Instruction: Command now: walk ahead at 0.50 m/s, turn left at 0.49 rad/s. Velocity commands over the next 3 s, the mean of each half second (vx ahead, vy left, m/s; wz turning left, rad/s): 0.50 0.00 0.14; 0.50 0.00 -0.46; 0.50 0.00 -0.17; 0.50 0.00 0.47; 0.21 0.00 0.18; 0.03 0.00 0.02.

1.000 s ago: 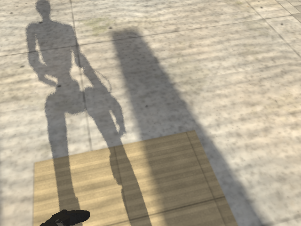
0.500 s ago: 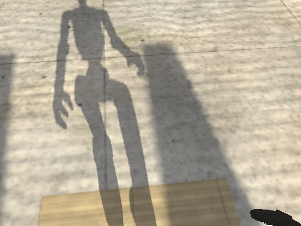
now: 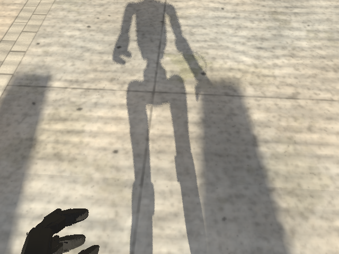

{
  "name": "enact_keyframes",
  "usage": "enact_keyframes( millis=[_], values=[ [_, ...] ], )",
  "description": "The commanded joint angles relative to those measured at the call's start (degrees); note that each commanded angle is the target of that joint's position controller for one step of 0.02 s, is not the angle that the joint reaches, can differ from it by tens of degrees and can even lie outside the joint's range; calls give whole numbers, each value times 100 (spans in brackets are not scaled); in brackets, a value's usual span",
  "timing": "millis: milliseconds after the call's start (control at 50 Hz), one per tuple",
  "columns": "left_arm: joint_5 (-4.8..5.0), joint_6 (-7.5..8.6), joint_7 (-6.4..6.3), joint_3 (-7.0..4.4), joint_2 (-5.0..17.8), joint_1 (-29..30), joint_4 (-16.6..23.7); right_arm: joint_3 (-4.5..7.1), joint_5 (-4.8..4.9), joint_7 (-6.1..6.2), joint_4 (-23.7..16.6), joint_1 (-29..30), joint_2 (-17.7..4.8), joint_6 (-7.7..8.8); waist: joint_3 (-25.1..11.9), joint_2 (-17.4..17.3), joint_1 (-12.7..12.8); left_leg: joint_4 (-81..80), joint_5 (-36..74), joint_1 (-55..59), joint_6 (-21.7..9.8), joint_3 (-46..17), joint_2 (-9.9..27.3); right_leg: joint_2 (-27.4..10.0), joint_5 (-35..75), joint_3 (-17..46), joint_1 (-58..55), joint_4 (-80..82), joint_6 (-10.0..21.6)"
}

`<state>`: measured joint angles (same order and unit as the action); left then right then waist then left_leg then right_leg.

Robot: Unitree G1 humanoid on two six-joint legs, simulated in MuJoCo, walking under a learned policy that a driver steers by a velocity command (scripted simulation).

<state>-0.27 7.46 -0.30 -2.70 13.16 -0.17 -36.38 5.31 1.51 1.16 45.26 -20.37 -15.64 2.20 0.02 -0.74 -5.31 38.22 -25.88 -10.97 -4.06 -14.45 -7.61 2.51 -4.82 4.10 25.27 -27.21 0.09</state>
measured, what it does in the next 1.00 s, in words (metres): walks ahead: left foot, then right foot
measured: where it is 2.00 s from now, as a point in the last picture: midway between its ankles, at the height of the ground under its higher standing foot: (183, 136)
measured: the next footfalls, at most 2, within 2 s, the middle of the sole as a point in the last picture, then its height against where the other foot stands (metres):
left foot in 0.42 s outside the picture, level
right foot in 0.96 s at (192, 221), level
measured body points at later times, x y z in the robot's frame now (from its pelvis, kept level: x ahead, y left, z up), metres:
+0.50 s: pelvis +0.24 +0.05 +0.00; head +0.27 +0.06 +0.45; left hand +0.24 +0.33 -0.13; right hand +0.48 -0.17 -0.06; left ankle +0.30 +0.15 -0.73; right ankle +0.13 -0.12 -0.67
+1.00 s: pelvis +0.49 -0.01 -0.01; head +0.53 -0.02 +0.44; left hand +0.76 +0.18 -0.09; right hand +0.45 -0.30 -0.14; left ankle +0.32 +0.16 -0.67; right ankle +0.56 -0.11 -0.73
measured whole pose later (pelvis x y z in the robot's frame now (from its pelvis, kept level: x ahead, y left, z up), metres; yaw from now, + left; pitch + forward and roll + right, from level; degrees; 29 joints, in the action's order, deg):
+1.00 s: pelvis +0.49 -0.01 -0.01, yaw -14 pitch +2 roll +1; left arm 1.3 1.8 2.5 -3.9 15.9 -4.3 -35.9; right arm 4.4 0.3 1.0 48.2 -18.4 -16.4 3.4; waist 2.7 0.8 -2.7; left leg 51.6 -29.6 -6.5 2.3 8.0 5.3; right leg 1.6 -10.6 -2.9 30.0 -37.8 6.4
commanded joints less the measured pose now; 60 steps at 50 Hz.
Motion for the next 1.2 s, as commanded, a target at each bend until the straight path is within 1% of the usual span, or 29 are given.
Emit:
enact_keyframes(
  millis=[20, 40, 60, 100, 140, 240, 340, 400, 420, 440, 460, 480, 500, 520, 580, 660, 740, 860, 900, 920, 940, 960, 980, 1000, 1020, 1040, 1060, 1120, 1200],
  values=[
    [11, 0, -31, -481, 1238, -1948, -56, -43, 108, -31, -582, -417, -419, 195, -1757, 1786, 879, 3157, -802, -3502, 145, 425, 466, -2755, -2158, 4213, -4494, 815, 1720],
    [34, -30, -39, -380, 851, -1784, -1, 40, 88, -31, -574, 36, -742, 180, -1034, 1024, 1025, 3587, -230, -3786, 207, 378, 661, -2458, -2432, 3633, -3920, 959, 1516],
    [3, -81, -30, -326, 753, -1552, 12, 41, 2, -30, -649, 463, -707, 158, -548, 526, 976, 3674, 230, -3720, 240, 557, 799, -2179, -1856, 2917, -3255, 1018, 1330],
    [-48, -116, 26, -234, 584, -1276, -67, 35, -80, -62, -792, 744, -506, 172, -73, 470, 724, 3211, 662, -3401, 247, 610, 1036, -1726, -666, 1978, -2251, 1247, 1194],
    [-18, -100, 75, -197, 489, -1225, -173, -8, -54, -91, -810, 679, -310, 160, -67, 684, 554, 2731, 685, -3057, 288, 824, 1139, -1487, 25, 1447, -1825, 1407, 1177],
    [90, -151, 49, -325, 979, -1394, -412, -198, -120, -191, -977, 1460, -27, 201, -97, 566, 691, 770, 1768, -2470, 376, 1260, 1234, -1326, 723, 573, -1440, 1597, 1186],
    [229, -239, 81, -352, 1195, -1902, -660, -174, -38, -271, -1225, 2175, -258, 255, 12, 619, 909, -427, 2032, -1807, 310, 1381, 981, -1491, 330, 662, -1585, 1382, 1085],
    [240, -309, 50, -324, 1195, -1914, -713, -22, -77, -253, -1075, 1489, -522, 305, -269, 550, 428, -1075, 1976, -411, 100, 1537, 752, -1343, 781, 674, -1443, 604, 831],
    [196, -291, 46, -254, 1004, -1860, -683, 102, -134, -190, -933, 730, -799, 314, -705, 399, 50, -1048, 2039, 748, -86, 1235, 1064, -1014, 942, 388, -992, -395, 605],
    [57, -237, 33, -106, 544, -1858, -480, 220, -269, -107, -856, -236, -1300, 295, -1567, -519, -286, -1035, 2041, 2546, -530, -250, 2426, -443, -597, -136, 450, -2420, 226],
    [163, -149, 0, -57, 447, -2323, -415, 234, -265, -134, -764, -492, -1422, 249, -2066, -1824, -142, -1719, 1130, 3152, -1182, -2267, 3273, -84, -2921, 7, 1794, -3812, 75],
    [239, -165, -18, -204, 955, -2109, -486, 123, -177, -145, -750, -371, -981, 254, -1527, -1136, -212, -1905, 391, 2736, -1097, -2102, 3088, -358, -2659, 328, 2288, -4508, 49],
    [240, -192, -13, -232, 1024, -1772, -399, 39, -130, -148, -758, -40, -762, 266, -930, -877, -105, -2033, 365, 2067, -910, -1331, 2898, -561, -2142, 218, 2431, -4560, 85],
    [188, -239, -33, -228, 940, -1609, -393, -21, -170, -167, -771, 375, -611, 281, -611, -603, 98, -2220, 647, 1400, -797, -822, 2651, -745, -1694, 121, 2223, -4403, 86],
    [185, -430, -15, -239, 695, -1730, -420, -68, -233, -205, -674, 874, -341, 397, -158, -697, 519, -2765, 1676, 281, -690, 236, 2318, -968, -1010, 190, 1610, -4071, 45],
    [142, -512, -4, -222, 558, -1385, -291, 19, -256, -120, -405, 735, -491, 461, -14, -292, 562, -2913, 2899, 364, -680, 1138, 2297, -939, -155, 334, 1894, -3493, -80],
    [127, -506, 131, -146, 437, -742, -102, 66, -213, -48, -234, 607, -670, 408, 187, -233, 366, -2975, 3012, 451, -516, 1867, 2182, -883, 793, 0, 1643, -2200, -24],
    [152, -523, 345, -103, 457, 160, 400, 170, -70, -20, 46, 142, -997, 219, 492, -226, 93, -2589, 3615, 1418, -362, 2298, 2482, -724, 95, -558, 1638, -1153, 320],
    [130, -548, 377, -191, 624, -44, 463, 213, -21, 8, 41, 206, -1179, 156, 211, -452, 317, -1900, 5541, 1582, -243, 2504, 2468, -367, -530, -929, 941, -1049, 542],
    [128, -568, 371, -279, 770, -466, 396, 236, 1, 30, 33, 243, -1273, 114, -68, -555, 587, -1226, 6480, 1591, -177, 2603, 2415, -117, -778, -1098, 323, -972, 676],
    [143, -575, 336, -437, 1023, -1350, 177, 226, 28, 52, 11, 333, -1280, 76, -503, -465, 1087, -98, 6698, 1268, -29, 2770, 2218, 158, -437, -1169, -905, -515, 874],
    [147, -620, 230, -640, 1473, -2327, -67, 153, -60, 81, -75, 290, -1108, 109, -1020, -69, 1500, 1552, 5271, -97, 228, 2769, 1993, -201, -160, -346, -2748, -421, 1154],
    [199, -578, 173, -711, 2156, -2166, -41, -139, -313, -20, -429, -236, -207, 264, -1399, 1590, 765, 3676, -405, -2865, 600, 2371, 870, -1763, -581, 2811, -4715, -86, 2189],
    [150, -511, 182, -580, 1754, -2478, 133, -114, -110, -108, -513, 272, -604, 517, -2327, 1047, 1212, 4380, -779, -3508, 553, 1002, 665, -2210, -1322, 4372, -5081, 854, 2533],
    [91, -451, 194, -488, 1428, -2305, 51, -32, 110, -143, -694, 898, -874, 617, -1531, 716, 1304, 4312, -195, -3949, 441, 944, 935, -2016, -897, 3505, -4599, 976, 2181],
    [128, -422, 184, -432, 1253, -1940, 78, -76, 49, -108, -730, 996, -784, 662, -1027, 338, 1043, 3816, 317, -3768, 377, 961, 1184, -1767, -418, 2776, -3725, 951, 1966],
    [126, -421, 172, -367, 1068, -1528, 153, -55, -109, -63, -670, 999, -791, 649, -677, 158, 781, 3349, 562, -3370, 415, 984, 1359, -1543, 141, 2229, -2868, 997, 1809],
    [53, -383, 118, -312, 952, -1176, 265, -5, -215, -67, -662, 790, -753, 440, -418, 257, 385, 2659, 874, -2649, 581, 1014, 1469, -1240, 918, 1684, -1685, 1325, 1775],
    [72, -355, -6, -302, 1016, -1410, 33, -152, -247, -97, -705, 1256, -408, 345, -192, 354, 519, 1198, 2123, -2566, 767, 1242, 1385, -940, 1394, 826, -1227, 1437, 1529]
  ],
)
